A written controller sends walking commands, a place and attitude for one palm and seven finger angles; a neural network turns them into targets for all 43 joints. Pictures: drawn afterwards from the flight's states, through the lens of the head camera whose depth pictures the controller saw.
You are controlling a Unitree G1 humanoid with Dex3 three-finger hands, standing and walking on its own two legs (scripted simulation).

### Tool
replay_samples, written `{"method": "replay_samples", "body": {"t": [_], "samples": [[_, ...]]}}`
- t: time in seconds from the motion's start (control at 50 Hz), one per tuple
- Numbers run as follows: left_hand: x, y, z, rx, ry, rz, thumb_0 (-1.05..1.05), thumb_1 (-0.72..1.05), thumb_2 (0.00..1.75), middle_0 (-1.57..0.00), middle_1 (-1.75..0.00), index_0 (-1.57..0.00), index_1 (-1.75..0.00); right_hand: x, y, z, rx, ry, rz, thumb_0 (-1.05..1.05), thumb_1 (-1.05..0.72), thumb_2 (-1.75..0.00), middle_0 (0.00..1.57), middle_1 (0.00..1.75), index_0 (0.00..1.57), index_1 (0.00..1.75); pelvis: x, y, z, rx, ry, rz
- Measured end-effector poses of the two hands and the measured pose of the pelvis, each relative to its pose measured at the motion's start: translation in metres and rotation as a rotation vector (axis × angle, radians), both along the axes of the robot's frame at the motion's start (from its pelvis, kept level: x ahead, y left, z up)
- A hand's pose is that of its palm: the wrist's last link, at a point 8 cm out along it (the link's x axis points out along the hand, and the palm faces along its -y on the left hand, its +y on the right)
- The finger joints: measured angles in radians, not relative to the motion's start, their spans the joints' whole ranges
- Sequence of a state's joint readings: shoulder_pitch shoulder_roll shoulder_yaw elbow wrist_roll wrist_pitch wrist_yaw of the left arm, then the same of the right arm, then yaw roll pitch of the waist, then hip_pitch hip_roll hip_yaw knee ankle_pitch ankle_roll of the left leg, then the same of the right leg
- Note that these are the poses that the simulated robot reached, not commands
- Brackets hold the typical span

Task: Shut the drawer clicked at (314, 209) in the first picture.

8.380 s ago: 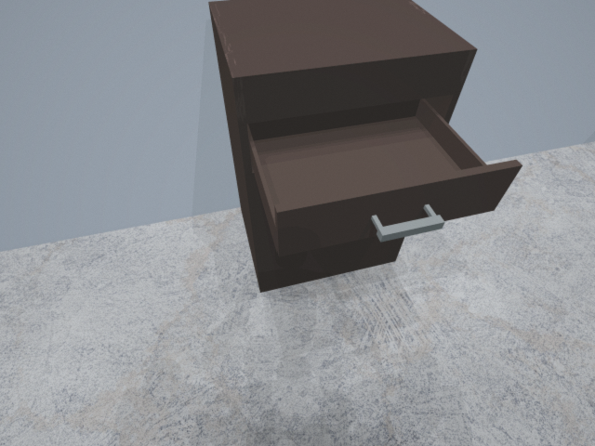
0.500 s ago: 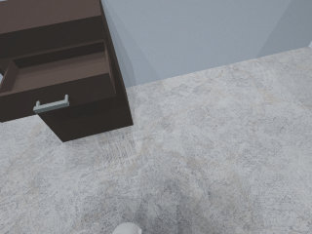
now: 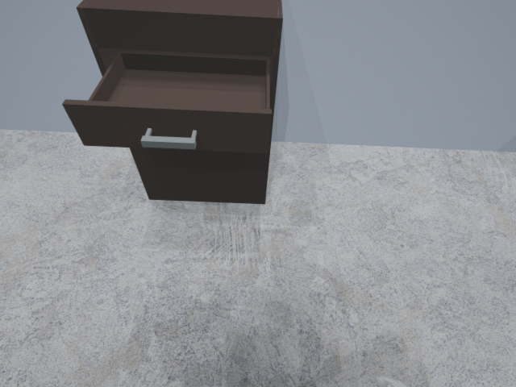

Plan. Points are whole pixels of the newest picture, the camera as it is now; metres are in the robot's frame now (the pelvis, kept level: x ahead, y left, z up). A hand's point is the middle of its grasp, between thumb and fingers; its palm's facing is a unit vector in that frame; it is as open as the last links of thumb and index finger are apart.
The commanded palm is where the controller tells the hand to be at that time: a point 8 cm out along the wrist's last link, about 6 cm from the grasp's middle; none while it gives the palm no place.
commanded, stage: take the last steps up to it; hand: left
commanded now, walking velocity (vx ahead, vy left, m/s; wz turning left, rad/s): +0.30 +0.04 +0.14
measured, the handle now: (170, 137) +0.68 +0.30 -0.09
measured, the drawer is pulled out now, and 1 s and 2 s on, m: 0.28 0.28 0.28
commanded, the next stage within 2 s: come to a stop and stand still in 1.06 s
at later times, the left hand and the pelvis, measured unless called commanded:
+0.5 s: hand out of the picture +0.01 +0.16 -0.16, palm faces +0.18 -0.97 -0.18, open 7.3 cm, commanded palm none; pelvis +0.10 +0.01 +0.00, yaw +5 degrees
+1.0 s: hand (166, 255) +0.38 +0.24 -0.15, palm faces +0.06 -0.97 -0.22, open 7.4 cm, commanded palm none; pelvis +0.27 +0.05 +0.00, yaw +2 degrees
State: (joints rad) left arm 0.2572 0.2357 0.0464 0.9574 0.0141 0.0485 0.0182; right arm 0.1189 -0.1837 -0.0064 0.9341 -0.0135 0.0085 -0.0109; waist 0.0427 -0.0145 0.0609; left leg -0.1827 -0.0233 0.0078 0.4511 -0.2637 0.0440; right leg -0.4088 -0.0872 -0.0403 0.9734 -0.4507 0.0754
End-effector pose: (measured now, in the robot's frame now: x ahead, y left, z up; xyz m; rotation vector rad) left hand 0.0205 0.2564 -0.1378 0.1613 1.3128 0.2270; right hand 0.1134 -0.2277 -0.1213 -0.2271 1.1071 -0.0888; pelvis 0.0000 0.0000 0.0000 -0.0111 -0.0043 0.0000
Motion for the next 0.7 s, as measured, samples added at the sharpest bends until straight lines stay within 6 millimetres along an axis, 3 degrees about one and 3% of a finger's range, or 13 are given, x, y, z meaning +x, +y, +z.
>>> {"method": "replay_samples", "body": {"t": [0.08,0.18,0.24,0.3,0.38,0.44,0.56,0.62,0.7], "samples": [[0.024,-0.015,0.006,-0.009,-0.053,-0.034,0.0,0.91,0.9,-0.2,-0.3,-0.19,-0.3,-0.026,-0.005,-0.012,0.031,0.051,-0.043,0.0,-0.9,-0.9,0.2,0.3,0.21,0.3,0.006,-0.007,0.0,0.005,-0.001,0.009],[0.048,-0.038,0.004,0.004,-0.135,-0.055,0.0,0.91,0.9,-0.2,-0.3,-0.2,-0.3,-0.061,-0.03,-0.039,0.04,0.158,-0.092,0.0,-0.91,-0.9,0.2,0.3,0.21,0.3,0.019,-0.022,-0.014,0.021,-0.008,0.032],[0.041,-0.048,0.008,-0.005,-0.141,-0.01,0.0,0.91,0.9,-0.2,-0.3,-0.2,-0.3,-0.07,-0.039,-0.04,0.036,0.245,-0.08,0.0,-0.91,-0.9,0.2,0.3,0.2,0.3,0.031,-0.024,-0.009,0.013,-0.017,0.052],[0.024,-0.054,0.011,-0.013,-0.069,0.029,0.0,0.91,0.9,-0.2,-0.3,-0.2,-0.3,-0.063,-0.042,-0.033,0.039,0.268,-0.086,0.01,-0.91,-0.9,0.2,0.3,0.2,0.3,0.047,-0.023,-0.002,0.021,-0.015,0.059],[0.001,-0.058,0.01,-0.041,0.053,0.07,0.0,0.92,0.9,-0.2,-0.3,-0.2,-0.3,-0.038,-0.035,-0.025,0.041,0.264,-0.083,0.01,-0.91,-0.9,0.19,0.3,0.2,0.3,0.068,-0.017,0.004,0.028,-0.008,0.077],[-0.012,-0.057,0.008,-0.066,0.131,0.107,0.0,0.91,0.9,-0.2,-0.3,-0.2,-0.3,-0.009,-0.021,-0.023,0.044,0.259,-0.055,0.01,-0.91,-0.9,0.19,0.3,0.2,0.3,0.086,-0.007,0.003,0.028,-0.003,0.087],[-0.019,-0.037,-0.007,-0.113,0.27,0.185,0.0,0.91,0.9,-0.2,-0.3,-0.2,-0.3,0.079,0.028,-0.028,0.042,0.182,0.027,0.01,-0.91,-0.9,0.19,0.3,0.2,0.3,0.128,0.027,-0.011,0.013,0.005,0.095],[-0.005,-0.016,-0.021,-0.126,0.321,0.185,0.0,0.91,0.9,-0.2,-0.3,-0.2,-0.3,0.118,0.051,-0.035,0.028,0.095,0.032,0.01,-0.91,-0.9,0.19,0.3,0.2,0.3,0.148,0.046,-0.024,0.011,0.002,0.084],[0.057,0.016,-0.02,-0.095,0.249,0.13,0.01,0.91,0.9,-0.2,-0.3,-0.2,-0.3,0.141,0.064,-0.024,0.019,0.035,-0.028,-0.01,-0.93,-0.9,0.2,0.3,0.2,0.3,0.17,0.059,-0.015,0.02,-0.007,0.053]]}}
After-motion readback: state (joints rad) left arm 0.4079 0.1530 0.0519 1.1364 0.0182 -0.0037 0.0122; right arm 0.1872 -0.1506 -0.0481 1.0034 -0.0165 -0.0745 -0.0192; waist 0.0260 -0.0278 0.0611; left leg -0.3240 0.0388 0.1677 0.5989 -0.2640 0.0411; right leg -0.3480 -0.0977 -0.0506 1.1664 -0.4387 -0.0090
